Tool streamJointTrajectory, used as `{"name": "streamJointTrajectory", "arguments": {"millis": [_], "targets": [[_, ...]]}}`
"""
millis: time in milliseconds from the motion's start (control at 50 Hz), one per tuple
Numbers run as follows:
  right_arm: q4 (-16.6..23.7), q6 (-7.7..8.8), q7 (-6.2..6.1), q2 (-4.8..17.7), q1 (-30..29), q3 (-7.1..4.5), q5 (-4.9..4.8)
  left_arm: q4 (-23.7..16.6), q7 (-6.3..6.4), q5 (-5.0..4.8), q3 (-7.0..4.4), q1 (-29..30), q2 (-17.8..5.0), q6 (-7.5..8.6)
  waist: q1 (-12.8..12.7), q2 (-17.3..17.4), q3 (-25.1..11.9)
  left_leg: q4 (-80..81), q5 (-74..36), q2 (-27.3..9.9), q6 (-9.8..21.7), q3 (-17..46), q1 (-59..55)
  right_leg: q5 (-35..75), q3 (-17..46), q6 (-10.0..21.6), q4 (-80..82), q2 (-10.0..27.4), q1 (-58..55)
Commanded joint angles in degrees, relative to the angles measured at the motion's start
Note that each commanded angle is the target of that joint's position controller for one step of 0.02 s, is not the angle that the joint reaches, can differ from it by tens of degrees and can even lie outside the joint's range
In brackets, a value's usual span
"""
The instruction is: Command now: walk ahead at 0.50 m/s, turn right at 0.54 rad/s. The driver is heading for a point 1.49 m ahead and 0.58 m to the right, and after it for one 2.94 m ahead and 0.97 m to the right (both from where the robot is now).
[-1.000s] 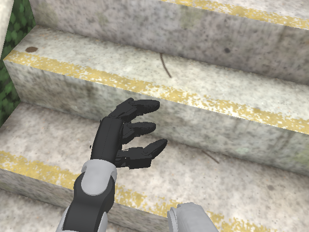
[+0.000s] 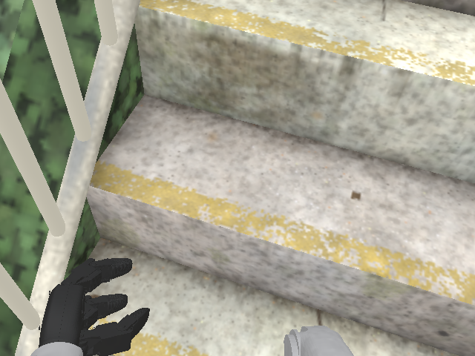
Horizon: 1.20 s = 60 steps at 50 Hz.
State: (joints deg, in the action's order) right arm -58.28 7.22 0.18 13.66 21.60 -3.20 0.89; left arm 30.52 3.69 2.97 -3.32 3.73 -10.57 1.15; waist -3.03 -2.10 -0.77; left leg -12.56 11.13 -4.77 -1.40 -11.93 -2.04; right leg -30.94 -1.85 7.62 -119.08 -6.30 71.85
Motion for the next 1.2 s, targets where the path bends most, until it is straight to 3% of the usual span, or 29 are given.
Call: {"name": "streamJointTrajectory", "arguments": {"millis": [20, 40, 60, 80, 100, 120, 140, 180, 200, 240, 320, 380, 500, 540, 560, 580, 600, 640, 680, 780, 880, 960, 1020, 1060, 1080, 1120, 1160, 1180, 1200], "targets": [[13.54, 5.8, -1.49, 14.67, -29.31, -1.53, -4.69, 2.14, -0.56, 0.2, 0.36, -26.9, -5.18, -1.24, -18.8, 13.14, -8.26, 5.71, -119.07, -6.67, 8.64, -8.57, 33.58, 1.13, -8.33, -2.3, 27.31, -3.04, -55.02], [14.61, 8.02, -1.83, 19.83, -31.09, -3.54, -6.74, 4.99, -0.18, -1.62, -0.04, -36.96, -6.18, -1.07, -23.14, 15.18, -14.96, -5.51, -136.18, -10.47, 9.44, -4.76, 27.81, 6.37, -7.82, -3.35, 33.3, -2.64, -65.23], [17.56, 7.56, -1.93, 15.69, -24.47, -2.25, -8.11, 7.17, -1.01, -2.17, -0.36, -27.87, -8.67, 0.09, -15.32, 1.82, -22.34, -22.51, -130.35, -5.33, 5.7, -0.41, 27.31, 12.04, -3.82, -0.13, 45.58, -4.68, -72.11], [19.6, 6.32, -0.91, 16.62, -20.65, -3.05, -5.76, 6.37, -0.81, -3.35, -1.05, -26.61, -8.91, -0.67, -12.44, -2.61, -29.15, -47.77, -95.29, -1.7, 5.76, 3.23, 25.91, 20.12, 3.25, 3.96, 64.17, -2.85, -75.1], [19.92, 4.14, 0.32, 12.88, -11.94, -3.01, -0.95, 4.39, -0.6, -4.38, -2.03, -11.22, -11.17, -1.81, -1.16, -14.11, -30.52, -76.4, -18.53, 8.23, 3.94, 9.12, 37.0, 21.94, 18.07, 10.79, 77.24, 1.99, -75.38], [20.52, 2.66, 1.1, 5.79, -5.67, -0.36, 4.47, 4.58, -1.2, -2.19, -2.82, -8.79, -10.89, -2.27, 3.69, -10.76, -35.48, -102.13, -5.61, 11.33, 3.52, 19.45, 49.76, 10.18, 24.79, 13.89, 80.25, 5.79, -82.03], [22.95, 2.29, 0.26, -1.73, -13.08, 2.08, 4.9, 9.54, -2.18, -2.46, -3.11, -18.3, -10.23, -0.58, -0.05, -7.64, -24.19, -113.58, -1.93, 9.12, 3.95, 17.24, 57.03, 28.31, 17.43, 10.87, 76.24, 6.01, -78.6], [24.98, 1.29, -3.65, -10.59, -6.16, 5.07, 3.93, 17.31, -4.4, -3.05, -2.0, -26.48, -9.36, 1.86, 7.05, 1.77, -5.2, -121.5, 4.91, 8.11, 5.27, 19.7, 70.58, 60.88, 11.64, 5.52, 80.62, 11.7, -69.53], [25.32, 0.12, -3.3, -7.0, -7.93, 4.76, 3.3, 13.85, -4.94, -1.77, -1.42, -21.93, -6.43, 1.69, 6.8, 7.84, -1.59, -120.36, 3.16, 5.58, 3.96, 15.52, 72.59, 46.7, 16.5, 6.4, 87.56, 12.84, -61.09], [31.98, -2.09, -3.89, -5.5, -21.32, 5.19, 1.62, 12.96, -5.35, -0.35, -1.21, -10.53, -6.98, 3.22, 9.26, 2.85, 8.91, -106.54, 6.5, 2.91, 3.51, 13.8, 67.7, 21.29, 14.41, 5.53, 101.37, 11.28, -35.96], [34.97, -4.39, -5.75, -7.19, -25.96, 5.02, -0.74, 17.36, -4.79, -0.99, -2.21, -16.25, -11.28, 5.36, 4.9, -2.84, 4.51, -116.01, 7.29, 1.93, 4.02, 9.88, 76.49, 11.47, 16.46, 8.25, 107.68, 14.41, -42.56], [39.78, -5.84, -4.15, -9.16, -31.78, 6.69, 1.33, 19.8, -2.54, -3.27, -2.91, -28.25, -10.99, 3.53, 0.52, -0.26, 0.95, -99.18, 5.87, -1.67, 4.53, 10.34, 79.9, -0.7, 23.25, 8.26, 111.71, 15.04, -55.25], [37.82, -6.46, -0.53, -10.4, -25.81, 6.91, 2.13, 15.51, 0.05, -2.16, -4.62, -21.68, -11.45, 0.98, 4.42, -0.96, -7.0, -70.83, 32.12, 1.78, 10.25, 6.64, 47.69, 44.84, 10.03, 6.06, 115.19, 17.24, -59.1], [31.02, -5.75, -1.49, -0.71, -3.32, 2.04, 0.08, 12.97, -3.4, -2.16, -4.92, -17.04, -13.88, 4.11, 14.46, -1.37, -19.68, -56.42, 31.46, 8.23, 9.23, 9.18, 19.47, 96.01, 8.75, 5.13, 89.12, 17.4, -59.0], [29.16, -4.93, -2.52, 6.41, 4.23, -0.14, 0.71, 8.24, -5.03, -4.53, -5.1, -7.33, -12.26, 5.49, 19.85, 11.4, -20.57, -32.66, 39.8, -3.03, 10.23, 35.83, 13.53, 84.57, 6.17, -0.62, 64.74, 9.05, -46.03], [27.0, -6.19, -4.84, 13.86, 5.22, -2.51, -1.2, 4.61, -7.19, -2.06, -3.98, -3.75, -4.4, 6.43, 18.08, 31.49, -22.04, -4.86, 40.7, -12.3, 10.54, 69.41, 8.24, 23.89, 9.39, -2.85, 42.86, -2.13, -28.63], [27.91, -5.94, -5.35, 11.59, -1.34, -2.69, -1.91, 4.66, -7.69, 0.98, -2.5, -7.51, 0.16, 6.69, 13.28, 20.51, -18.43, -0.86, 51.94, -14.67, 8.82, 78.82, 14.25, 23.95, 22.9, -3.1, 20.03, -1.05, -21.67], [25.25, -6.14, -4.16, 3.32, -16.16, -0.8, -1.56, 4.49, -6.92, 1.9, -0.16, -15.13, 3.7, 5.52, 0.05, 13.86, -3.69, -12.66, 49.53, -14.43, 9.62, 61.29, 29.28, 35.87, 17.67, -2.97, 3.68, 2.0, -16.33], [18.28, -5.25, -2.8, -4.46, -16.34, 1.0, 0.29, 3.51, -4.72, 1.46, 0.58, -14.1, 3.08, 2.39, -2.84, 4.34, 2.46, -22.25, 31.18, -10.69, 7.48, 37.39, 35.42, 33.55, 16.18, -1.83, -2.5, 0.65, -11.01], [11.17, -1.45, -2.27, -1.77, -9.18, -0.23, 1.27, 1.36, -4.25, -2.29, 1.05, -8.47, 2.07, 0.15, -1.91, -0.11, 7.31, -10.45, 8.01, -11.16, 4.92, 17.15, 28.01, 26.7, 16.03, -0.88, 3.97, 1.44, -3.98], [10.69, 1.62, -3.38, 4.75, -2.23, -1.82, 0.59, 0.75, -4.34, -1.12, 0.14, -3.02, 0.47, -0.28, 1.61, 2.05, 5.34, -1.63, -1.44, -14.31, 9.52, 12.19, 9.59, 19.85, 11.03, -1.37, 6.79, 2.4, 3.25], [5.05, 1.85, -2.33, 3.13, 10.79, -1.39, 2.32, -2.92, -2.41, 0.29, 1.99, 8.71, 5.18, 0.24, 7.82, 9.04, 7.22, 0.0, -9.64, -14.25, 9.11, 9.06, -13.42, 1.99, 6.54, 0.17, 2.51, 3.18, 25.9], [1.86, -0.52, -3.76, -0.34, 14.21, -0.21, 1.79, -10.1, -4.45, 0.09, 4.7, 18.01, 6.98, -0.35, 7.69, 11.45, 6.89, 9.9, -17.6, -12.93, 10.11, 6.16, -13.55, -2.73, -1.34, 0.15, 14.62, 8.43, 21.86], [4.16, -1.53, -2.98, 0.55, 7.25, -0.05, -0.91, -9.46, -7.7, -0.5, 5.9, 14.97, 7.09, -1.79, 7.05, 9.93, 2.5, 20.64, -29.49, -8.51, 12.82, -1.52, 0.45, 1.61, -11.07, 2.3, 40.28, 9.73, -12.66], [4.66, -0.8, -2.68, 2.03, 6.66, 0.04, -2.74, -4.75, -7.45, -2.37, 4.69, 9.15, 5.06, -2.98, 4.61, 6.35, -3.57, 14.7, -54.33, -7.45, 14.17, -1.41, 4.91, 6.21, -17.15, 1.47, 47.02, 4.72, -31.13], [6.69, 1.63, -0.42, 12.87, 3.13, -2.41, -4.74, 3.53, -4.79, -2.45, 1.48, -21.19, -0.14, -2.66, -6.88, 18.41, -20.44, -11.26, -102.86, -12.43, 12.31, 1.13, -0.68, 11.38, -12.07, 3.73, 50.36, -0.81, -55.16], [11.36, 4.35, 2.94, 11.34, 2.19, -2.14, -5.31, 6.89, -2.8, -1.48, -2.12, -27.38, -9.73, -3.02, -9.32, 12.5, -26.97, -44.36, -75.24, -2.84, 7.39, 6.5, 21.53, -1.02, 14.92, 9.58, 68.07, 7.28, -74.37], [13.25, 4.35, 4.44, 7.31, -4.18, -2.37, -3.79, 5.19, -2.28, -1.97, -5.6, -22.63, -17.15, -3.62, -10.59, -4.15, -28.62, -79.1, -12.21, 11.24, 3.9, 8.93, 30.01, -10.37, 43.45, 12.22, 91.41, 19.65, -70.47], [17.0, 3.7, 3.53, 0.75, -7.56, -1.57, -2.67, 5.15, -2.61, -1.14, -5.44, -16.69, -15.06, -3.22, -7.0, -1.73, -27.56, -100.25, -7.47, 11.32, 3.55, 24.93, 37.9, -10.65, 44.56, 9.97, 95.2, 20.8, -66.47]]}}
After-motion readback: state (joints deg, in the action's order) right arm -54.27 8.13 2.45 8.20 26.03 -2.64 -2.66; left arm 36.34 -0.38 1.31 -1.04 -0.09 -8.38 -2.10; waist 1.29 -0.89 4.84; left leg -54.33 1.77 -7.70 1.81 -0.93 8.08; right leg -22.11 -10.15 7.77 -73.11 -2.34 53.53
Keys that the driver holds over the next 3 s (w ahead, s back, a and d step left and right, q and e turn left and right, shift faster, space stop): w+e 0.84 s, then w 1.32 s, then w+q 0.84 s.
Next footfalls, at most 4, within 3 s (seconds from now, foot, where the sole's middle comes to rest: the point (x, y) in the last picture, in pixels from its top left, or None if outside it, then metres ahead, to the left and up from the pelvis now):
0.14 right None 0.12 -0.06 -0.58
0.54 left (175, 343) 0.36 0.15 -0.38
1.12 right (412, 225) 0.53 -0.26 -0.19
1.66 left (405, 32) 0.81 -0.22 0.02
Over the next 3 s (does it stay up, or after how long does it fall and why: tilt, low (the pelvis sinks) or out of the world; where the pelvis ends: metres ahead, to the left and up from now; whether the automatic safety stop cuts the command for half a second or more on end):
stays up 0.99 -0.70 1.01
